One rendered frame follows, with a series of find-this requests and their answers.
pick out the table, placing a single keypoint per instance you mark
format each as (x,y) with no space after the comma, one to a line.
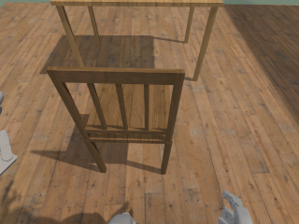
(213,4)

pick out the chair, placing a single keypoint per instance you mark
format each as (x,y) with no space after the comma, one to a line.
(130,105)

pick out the robot right hand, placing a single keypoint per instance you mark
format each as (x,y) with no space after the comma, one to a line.
(240,215)

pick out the left robot thigh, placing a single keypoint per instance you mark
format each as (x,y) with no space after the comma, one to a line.
(122,219)

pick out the robot left hand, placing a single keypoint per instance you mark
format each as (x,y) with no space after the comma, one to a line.
(7,158)

